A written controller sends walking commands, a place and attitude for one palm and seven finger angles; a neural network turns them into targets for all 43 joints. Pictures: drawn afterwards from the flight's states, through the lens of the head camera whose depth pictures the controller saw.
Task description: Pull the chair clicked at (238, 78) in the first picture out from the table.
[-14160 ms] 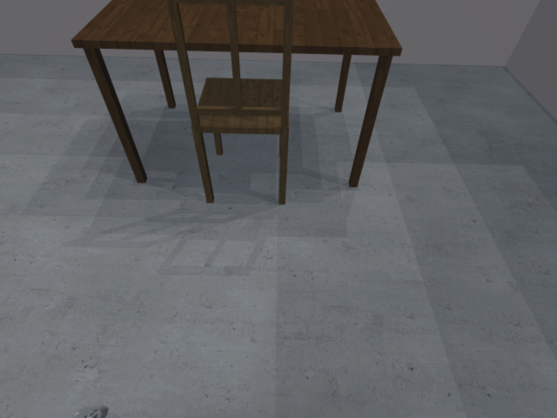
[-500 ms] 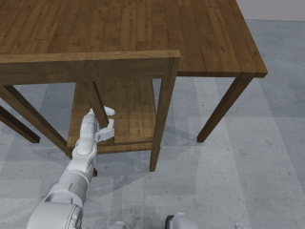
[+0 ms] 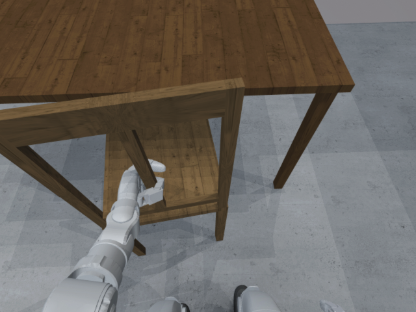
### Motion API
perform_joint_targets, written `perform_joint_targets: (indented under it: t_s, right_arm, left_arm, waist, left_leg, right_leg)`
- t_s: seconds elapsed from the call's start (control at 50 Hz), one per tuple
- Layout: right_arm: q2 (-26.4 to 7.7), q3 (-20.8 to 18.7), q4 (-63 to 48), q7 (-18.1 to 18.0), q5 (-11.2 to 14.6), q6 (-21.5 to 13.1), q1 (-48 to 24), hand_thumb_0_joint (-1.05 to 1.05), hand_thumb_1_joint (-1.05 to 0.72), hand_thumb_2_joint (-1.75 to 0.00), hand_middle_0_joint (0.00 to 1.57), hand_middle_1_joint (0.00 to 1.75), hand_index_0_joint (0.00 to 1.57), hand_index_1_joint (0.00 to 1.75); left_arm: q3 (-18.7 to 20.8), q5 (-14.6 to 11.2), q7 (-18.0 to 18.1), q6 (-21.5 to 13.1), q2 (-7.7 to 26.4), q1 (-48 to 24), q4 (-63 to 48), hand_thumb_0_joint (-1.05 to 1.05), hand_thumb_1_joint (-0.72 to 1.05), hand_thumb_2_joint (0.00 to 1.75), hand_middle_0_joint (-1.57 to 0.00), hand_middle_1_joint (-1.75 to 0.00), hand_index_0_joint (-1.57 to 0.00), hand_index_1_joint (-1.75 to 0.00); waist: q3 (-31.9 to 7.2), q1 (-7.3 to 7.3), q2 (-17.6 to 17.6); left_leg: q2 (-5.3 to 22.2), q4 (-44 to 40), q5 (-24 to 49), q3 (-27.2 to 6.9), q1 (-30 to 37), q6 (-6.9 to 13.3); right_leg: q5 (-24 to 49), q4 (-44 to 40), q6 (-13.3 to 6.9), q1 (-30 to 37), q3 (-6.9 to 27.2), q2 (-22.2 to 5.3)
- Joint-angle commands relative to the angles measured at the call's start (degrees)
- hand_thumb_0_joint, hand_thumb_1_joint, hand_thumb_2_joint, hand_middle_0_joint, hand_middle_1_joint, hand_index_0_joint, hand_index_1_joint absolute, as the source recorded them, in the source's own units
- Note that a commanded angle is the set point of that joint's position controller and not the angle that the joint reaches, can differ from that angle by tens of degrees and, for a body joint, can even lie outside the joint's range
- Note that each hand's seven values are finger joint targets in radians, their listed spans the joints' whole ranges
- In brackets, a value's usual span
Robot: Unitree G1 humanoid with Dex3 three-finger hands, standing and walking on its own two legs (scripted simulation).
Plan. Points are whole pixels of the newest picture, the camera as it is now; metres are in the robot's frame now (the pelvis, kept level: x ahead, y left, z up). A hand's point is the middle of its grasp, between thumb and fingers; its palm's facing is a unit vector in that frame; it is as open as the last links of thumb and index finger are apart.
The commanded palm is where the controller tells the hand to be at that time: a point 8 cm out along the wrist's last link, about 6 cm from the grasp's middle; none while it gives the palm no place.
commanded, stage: step backward, pulling the chair out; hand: left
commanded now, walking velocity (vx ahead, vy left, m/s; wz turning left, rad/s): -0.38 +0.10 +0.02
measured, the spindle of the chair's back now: (148, 176) +0.39 +0.14 -0.04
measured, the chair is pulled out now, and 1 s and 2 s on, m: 0.15 0.19 0.36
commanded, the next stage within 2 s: none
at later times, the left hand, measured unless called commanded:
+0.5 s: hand (157, 205) +0.33 +0.11 -0.06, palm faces +0.01 -0.99 -0.16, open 5.6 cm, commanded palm +0.33 +0.16 -0.05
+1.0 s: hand (154, 208) +0.32 +0.12 -0.05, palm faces -0.03 -0.99 -0.15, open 5.6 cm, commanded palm +0.32 +0.17 -0.05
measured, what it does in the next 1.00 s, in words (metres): stands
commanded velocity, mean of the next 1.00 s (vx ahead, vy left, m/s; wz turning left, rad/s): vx -0.38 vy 0.03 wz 0.00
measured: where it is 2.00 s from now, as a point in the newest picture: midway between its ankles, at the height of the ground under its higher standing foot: outside the picture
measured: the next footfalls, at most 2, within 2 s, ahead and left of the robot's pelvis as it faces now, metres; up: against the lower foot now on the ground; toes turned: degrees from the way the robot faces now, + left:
right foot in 1.12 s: +0.03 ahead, -0.12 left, +0.00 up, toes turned -3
left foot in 1.42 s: -0.05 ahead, +0.15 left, +0.00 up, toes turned +0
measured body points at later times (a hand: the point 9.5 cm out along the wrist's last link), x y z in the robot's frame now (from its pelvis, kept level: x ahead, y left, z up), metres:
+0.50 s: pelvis -0.03 +0.00 +0.00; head +0.05 -0.01 +0.44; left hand +0.32 +0.17 -0.04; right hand +0.06 -0.27 -0.13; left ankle +0.02 +0.12 -0.72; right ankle +0.08 -0.13 -0.72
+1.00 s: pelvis -0.04 +0.01 +0.00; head +0.04 +0.01 +0.44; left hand +0.32 +0.17 -0.04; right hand +0.05 -0.26 -0.12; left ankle -0.02 +0.13 -0.72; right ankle +0.07 -0.13 -0.72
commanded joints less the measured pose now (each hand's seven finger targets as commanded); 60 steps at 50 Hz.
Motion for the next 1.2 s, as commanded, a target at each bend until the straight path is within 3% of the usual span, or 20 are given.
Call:
perform_joint_targets:
  t_s: [0.0,0.18,0.24,0.34,0.4,0.46,0.52,0.58,0.62,0.68,0.78,0.82,0.84,0.9,0.94,1.0,1.04,1.08,1.14,1.18]
  right_arm:
    - [-9.1,-3.3,-3.2,-1.1,-0.1,-3.2,3.4,0.0,-0.9,-0.9,0.2,0.3,0.2,0.3]
    - [-9.3,-2.7,-4.1,-1.5,-0.3,-5.4,0.8,0.0,-0.9,-0.9,0.2,0.3,0.2,0.3]
    - [-9.4,-3.1,-4.0,-1.6,-0.5,-5.7,1.3,0.0,-0.9,-0.9,0.2,0.3,0.2,0.3]
    - [-9.4,-3.7,-2.6,-1.2,-0.4,-6.7,3.9,0.0,-0.9,-0.9,0.2,0.3,0.2,0.3]
    - [-9.2,-3.3,-1.3,-0.8,-0.6,-7.3,3.5,0.0,-0.9,-0.9,0.2,0.3,0.2,0.3]
    - [-10.1,-3.1,-1.5,-1.3,-0.6,-7.4,2.6,0.0,-0.9,-0.9,0.2,0.3,0.2,0.3]
    - [-10.2,-2.6,-3.4,-1.7,-0.5,-7.5,1.0,0.0,-0.9,-0.9,0.2,0.3,0.2,0.3]
    - [-9.3,-2.6,-3.3,-1.9,-1.0,-7.4,1.0,0.0,-0.9,-0.9,0.2,0.3,0.2,0.3]
    - [-9.5,-3.0,-2.9,-2.0,-1.5,-7.2,1.3,0.0,-0.9,-0.9,0.2,0.3,0.2,0.3]
    - [-9.1,-3.2,-2.8,-1.8,-1.3,-7.1,1.3,0.0,-0.9,-0.9,0.2,0.3,0.2,0.3]
    - [-8.5,-3.6,-1.0,-1.5,-1.0,-7.4,3.4,0.0,-0.9,-0.9,0.2,0.3,0.2,0.3]
    - [-9.0,-3.5,-0.8,-1.3,-1.1,-7.4,2.2,0.0,-0.9,-0.9,0.2,0.3,0.2,0.3]
    - [-9.0,-3.1,-0.3,-1.0,-1.0,-7.4,2.2,0.0,-0.9,-0.9,0.2,0.3,0.2,0.3]
    - [-9.4,-2.5,0.0,-1.3,-1.1,-7.2,2.0,0.0,-0.9,-0.9,0.2,0.3,0.2,0.3]
    - [-10.5,-3.0,-1.5,-2.0,-1.1,-6.4,1.0,0.0,-0.9,-0.9,0.2,0.3,0.2,0.3]
    - [-9.2,-2.5,-4.9,-1.6,-2.0,-5.5,-1.8,0.0,-0.9,-0.9,0.2,0.3,0.2,0.3]
    - [-9.0,-3.0,-4.1,-1.5,-2.3,-5.5,-0.2,0.0,-0.9,-0.9,0.2,0.3,0.2,0.3]
    - [-9.1,-3.6,-2.6,-0.6,-2.8,-6.2,1.5,0.0,-0.9,-0.9,0.2,0.3,0.2,0.3]
    - [-9.4,-3.7,-0.9,0.2,-3.1,-6.8,3.1,0.0,-0.9,-0.9,0.2,0.3,0.2,0.3]
    - [-9.2,-4.2,-1.1,-0.2,-2.5,-6.5,2.3,0.0,-0.9,-0.9,0.2,0.3,0.2,0.3]
  left_arm:
    - [-1.3,2.7,1.8,-3.0,10.9,-19.0,-9.7,0.0,0.9,0.9,-0.5,-1.45,-0.5,-1.45]
    - [-3.5,2.3,1.9,-3.5,7.5,-21.4,-11.4,0.0,0.9,0.9,-0.5,-1.45,-0.5,-1.45]
    - [-2.4,2.6,2.0,-3.2,9.0,-20.9,-11.6,0.0,0.9,0.9,-0.5,-1.45,-0.5,-1.45]
    - [-0.9,2.6,2.4,-3.2,11.5,-18.0,-8.8,0.0,0.9,0.9,-0.5,-1.45,-0.5,-1.45]
    - [-1.1,3.1,2.5,-3.1,10.8,-18.7,-8.3,0.0,0.9,0.9,-0.5,-1.45,-0.5,-1.45]
    - [-2.1,2.9,2.5,-3.3,9.9,-20.1,-9.7,0.0,0.9,0.9,-0.5,-1.45,-0.5,-1.45]
    - [-3.4,2.4,2.4,-3.4,8.5,-21.7,-11.6,0.0,0.9,0.9,-0.5,-1.45,-0.5,-1.45]
    - [-3.3,2.5,2.2,-3.3,7.3,-22.4,-12.6,0.0,0.9,0.9,-0.5,-1.45,-0.5,-1.45]
    - [-2.4,2.8,1.9,-2.9,8.6,-21.7,-11.6,0.0,0.9,0.9,-0.5,-1.45,-0.5,-1.45]
    - [-2.6,3.0,1.7,-2.9,8.3,-22.0,-11.7,0.0,0.9,0.9,-0.5,-1.45,-0.5,-1.45]
    - [-1.0,2.9,2.0,-2.9,11.9,-19.4,-8.8,0.0,0.9,0.9,-0.5,-1.45,-0.5,-1.45]
    - [0.1,3.0,2.2,-2.0,13.0,-18.0,-8.0,0.0,0.9,0.9,-0.5,-1.45,-0.5,-1.45]
    - [-0.3,3.3,2.1,-1.2,12.0,-18.5,-8.0,0.0,0.9,0.9,-0.5,-1.45,-0.5,-1.45]
    - [-1.4,3.1,1.8,0.2,10.1,-20.1,-9.9,0.0,0.9,0.9,-0.5,-1.45,-0.5,-1.45]
    - [-2.7,2.5,1.8,0.7,8.6,-19.9,-11.6,0.0,0.9,0.9,-0.5,-1.45,-0.5,-1.45]
    - [-5.5,2.4,1.1,-0.1,3.9,-23.5,-15.4,0.0,0.9,0.9,-0.5,-1.45,-0.5,-1.45]
    - [-4.6,2.2,1.1,-0.2,4.4,-22.9,-14.8,0.0,0.9,0.9,-0.5,-1.45,-0.5,-1.45]
    - [-4.6,3.0,0.9,-1.1,4.0,-23.7,-13.2,0.0,0.9,0.9,-0.5,-1.45,-0.5,-1.45]
    - [-3.6,4.3,0.7,-2.7,6.0,-23.6,-12.2,0.0,0.9,0.9,-0.5,-1.45,-0.5,-1.45]
    - [-0.9,3.8,0.9,-3.0,9.4,-21.9,-11.2,0.0,0.9,0.9,-0.5,-1.45,-0.5,-1.45]
  waist:
    - [-24.4,0.51,-4.5]
    - [-21.1,2.11,6.3]
    - [-20.1,2.21,2.9]
    - [-20.3,1.71,-9.9]
    - [-22.2,1.27,-9.3]
    - [-22.9,1.26,-3.1]
    - [-19.8,1.99,3.6]
    - [-21.3,2.43,6.1]
    - [-22.1,2.34,4.2]
    - [-19.2,2.46,2.1]
    - [-22.2,1.69,-11.4]
    - [-22.0,2.64,-11.4]
    - [-22.9,2.08,-11.2]
    - [-24.5,0.74,-9.8]
    - [-23.7,1.34,-2.2]
    - [-20.7,2.5,10.8]
    - [-20.5,2.5,7.5]
    - [-21.8,1.68,6.3]
    - [-23.4,0.71,9.2]
    - [-26.3,0.79,3.4]
  left_leg:
    - [2.3,-3.8,0.9,-2.8,8.3,-0.2]
    - [9.1,-11.9,6.1,-6.9,3.0,2.4]
    - [8.0,-9.3,2.8,-5.7,0.4,2.0]
    - [0.5,1.1,-8.5,-3.0,6.0,-0.5]
    - [0.2,0.6,-6.4,-2.8,9.4,-0.9]
    - [4.3,-8.0,3.2,-5.3,10.2,0.4]
    - [8.7,-13.7,-1.8,-7.5,5.6,2.2]
    - [11.5,-11.8,12.8,-9.3,6.0,3.4]
    - [11.3,-9.3,17.5,-8.0,6.2,2.5]
    - [10.3,-8.3,7.4,-6.7,1.2,2.1]
    - [0.0,5.3,-9.0,-2.6,7.3,-1.6]
    - [-1.2,10.3,-13.0,-4.1,5.6,-2.0]
    - [-0.7,9.5,-12.1,-5.1,5.5,-2.1]
    - [1.0,-3.7,-3.9,-4.9,9.3,-1.8]
    - [5.7,-12.4,11.9,-6.4,12.0,0.0]
    - [13.3,-16.2,12.1,-10.6,5.5,3.5]
    - [15.7,-12.4,26.7,-12.5,11.2,5.3]
    - [15.5,-7.0,40.3,-10.9,18.8,4.4]
    - [14.4,-4.1,47.7,-8.7,22.6,2.9]
    - [12.3,-2.1,39.0,-6.6,18.3,0.6]
  right_leg:
    - [2.2,-10.1,-2.9,15.3,9.4,-10.7]
    - [-2.6,3.8,-0.1,15.9,2.6,-2.6]
    - [-2.5,2.8,-0.8,16.7,4.6,-4.1]
    - [-10.4,-13.9,-4.7,11.6,15.3,-12.9]
    - [-3.9,-14.4,-5.2,14.1,13.7,-14.9]
    - [0.1,-7.6,-1.6,14.9,6.5,-8.6]
    - [-10.0,-1.3,-0.1,14.0,3.2,-3.8]
    - [0.2,6.5,-0.2,16.1,2.0,-2.0]
    - [5.3,6.2,-0.3,17.3,2.8,-2.8]
    - [1.6,5.5,-1.2,17.6,4.7,-4.0]
    - [-0.7,-13.2,-6.0,13.6,18.0,-16.0]
    - [4.6,-14.8,-8.4,17.1,19.1,-19.4]
    - [12.1,-13.0,-8.9,19.6,17.9,-20.3]
    - [23.3,-7.3,-5.4,23.1,9.9,-16.4]
    - [17.8,-3.1,-1.1,21.1,4.3,-8.7]
    - [-3.7,9.5,0.3,18.7,0.1,-1.9]
    - [-6.7,10.6,-0.3,15.4,1.0,-1.2]
    - [-0.7,5.6,-0.7,14.2,1.7,-1.5]
    - [11.1,1.1,-0.9,16.1,2.5,-2.3]
    - [24.4,-1.2,-1.6,22.4,4.7,-4.7]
